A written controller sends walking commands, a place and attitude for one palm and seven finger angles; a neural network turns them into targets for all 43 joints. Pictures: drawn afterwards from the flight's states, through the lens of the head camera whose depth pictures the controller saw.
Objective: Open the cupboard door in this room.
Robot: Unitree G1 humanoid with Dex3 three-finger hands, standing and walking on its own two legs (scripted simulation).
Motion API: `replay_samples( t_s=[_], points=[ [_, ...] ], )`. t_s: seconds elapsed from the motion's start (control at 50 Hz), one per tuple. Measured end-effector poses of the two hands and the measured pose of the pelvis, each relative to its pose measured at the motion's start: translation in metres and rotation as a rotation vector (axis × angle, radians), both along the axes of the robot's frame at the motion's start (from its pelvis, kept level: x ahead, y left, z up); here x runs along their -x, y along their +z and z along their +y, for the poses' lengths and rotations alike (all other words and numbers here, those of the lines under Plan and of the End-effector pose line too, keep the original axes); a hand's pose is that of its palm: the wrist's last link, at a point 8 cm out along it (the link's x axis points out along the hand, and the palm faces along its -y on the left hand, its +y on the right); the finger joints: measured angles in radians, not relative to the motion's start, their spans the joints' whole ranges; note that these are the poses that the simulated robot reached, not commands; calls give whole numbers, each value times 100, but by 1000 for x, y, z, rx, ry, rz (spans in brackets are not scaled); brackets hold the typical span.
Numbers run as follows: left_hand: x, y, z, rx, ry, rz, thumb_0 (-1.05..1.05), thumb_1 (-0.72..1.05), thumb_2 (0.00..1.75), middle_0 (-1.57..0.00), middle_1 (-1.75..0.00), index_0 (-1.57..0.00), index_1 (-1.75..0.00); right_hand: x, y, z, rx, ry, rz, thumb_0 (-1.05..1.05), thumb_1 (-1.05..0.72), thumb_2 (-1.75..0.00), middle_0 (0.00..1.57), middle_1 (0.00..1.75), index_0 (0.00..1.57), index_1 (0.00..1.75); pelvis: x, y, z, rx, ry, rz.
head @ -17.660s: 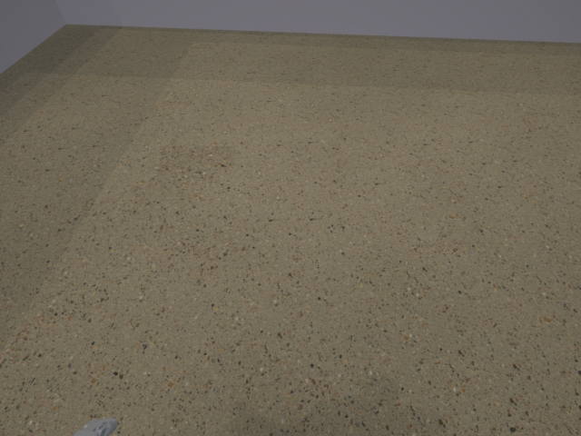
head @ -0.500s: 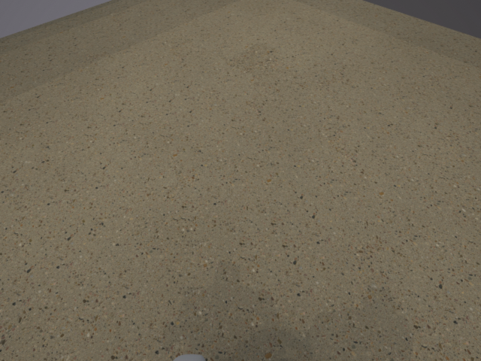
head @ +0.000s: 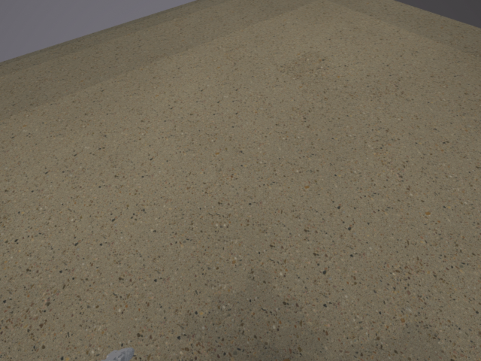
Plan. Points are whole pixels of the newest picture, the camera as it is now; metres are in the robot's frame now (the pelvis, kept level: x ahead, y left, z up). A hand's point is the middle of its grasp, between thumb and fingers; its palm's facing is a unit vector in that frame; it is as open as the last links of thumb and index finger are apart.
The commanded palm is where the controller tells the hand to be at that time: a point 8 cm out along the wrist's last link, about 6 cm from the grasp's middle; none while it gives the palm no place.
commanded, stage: turn or walk to find it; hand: left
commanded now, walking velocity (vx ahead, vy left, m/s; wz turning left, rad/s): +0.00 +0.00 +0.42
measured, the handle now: out of the picture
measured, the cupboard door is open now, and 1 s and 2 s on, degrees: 0 0 0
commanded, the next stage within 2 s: stand and wait in 1.86 s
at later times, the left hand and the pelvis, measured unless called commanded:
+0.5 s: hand out of the picture -0.07 +0.23 -0.18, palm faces +0.30 -0.92 -0.24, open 7.3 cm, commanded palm none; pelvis -0.03 +0.02 +0.00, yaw +14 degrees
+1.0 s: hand out of the picture -0.02 +0.20 -0.14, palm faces +0.43 -0.86 -0.28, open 7.3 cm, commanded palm none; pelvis -0.04 -0.02 +0.01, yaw +26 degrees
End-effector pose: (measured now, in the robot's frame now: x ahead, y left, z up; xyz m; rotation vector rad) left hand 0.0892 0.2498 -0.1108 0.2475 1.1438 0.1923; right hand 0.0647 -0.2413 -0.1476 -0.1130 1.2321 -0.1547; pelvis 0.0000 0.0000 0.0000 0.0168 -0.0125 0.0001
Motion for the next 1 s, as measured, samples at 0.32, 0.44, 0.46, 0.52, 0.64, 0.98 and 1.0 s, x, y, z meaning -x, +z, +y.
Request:
replay_samples(
  t_s=[0.32, 0.44, 0.46, 0.52, 0.64, 0.98, 1.0],
  points=[
    [104, -1, -22, 47, 208, 108, 0, 91, 89, -20, -30, -20, -30, 10, 12, -21, 45, 155, 151, 1, -91, -90, 19, 29, 19, 30, 16, 13, -13, -17, 168, 7],
    [154, -21, 3, 75, 302, 170, 0, 91, 89, -20, -30, -20, -30, -25, 18, 14, 79, 260, 69, 1, -91, -90, 19, 29, 19, 30, 27, 5, 7, 8, 226, 11],
    [162, -27, 9, 81, 319, 179, 0, 91, 89, -20, -30, -20, -30, -31, 18, 21, 85, 277, 41, 1, -91, -90, 19, 29, 19, 30, 29, 1, 13, 20, 235, 11],
    [181, -35, 24, 86, 355, 216, 0, 91, 89, -20, -30, -20, -30, -45, 24, 42, 89, 316, -22, 1, -91, -90, 19, 29, 19, 30, 35, -2, 21, 12, 247, 2],
    [180, -22, 39, 84, 390, 177, 1, 91, 89, -20, -30, -20, -30, -51, 37, 67, 79, 365, -52, 1, -91, -90, 20, 30, 20, 30, 39, 11, 29, 32, 289, 0],
    [137, 5, -8, 6, 415, -31, 0, 91, 89, -20, -30, -20, -30, -36, -1, 16, 23, 408, 77, 1, -91, -90, 20, 30, 20, 30, 39, 4, -19, -2, 444, 7],
    [142, 7, -13, 7, 430, -28, 0, 91, 89, -20, -30, -20, -30, -37, 0, 12, 25, 416, 87, 1, -91, -90, 20, 30, 20, 30, 39, 5, -21, -8, 454, 6]
  ],
)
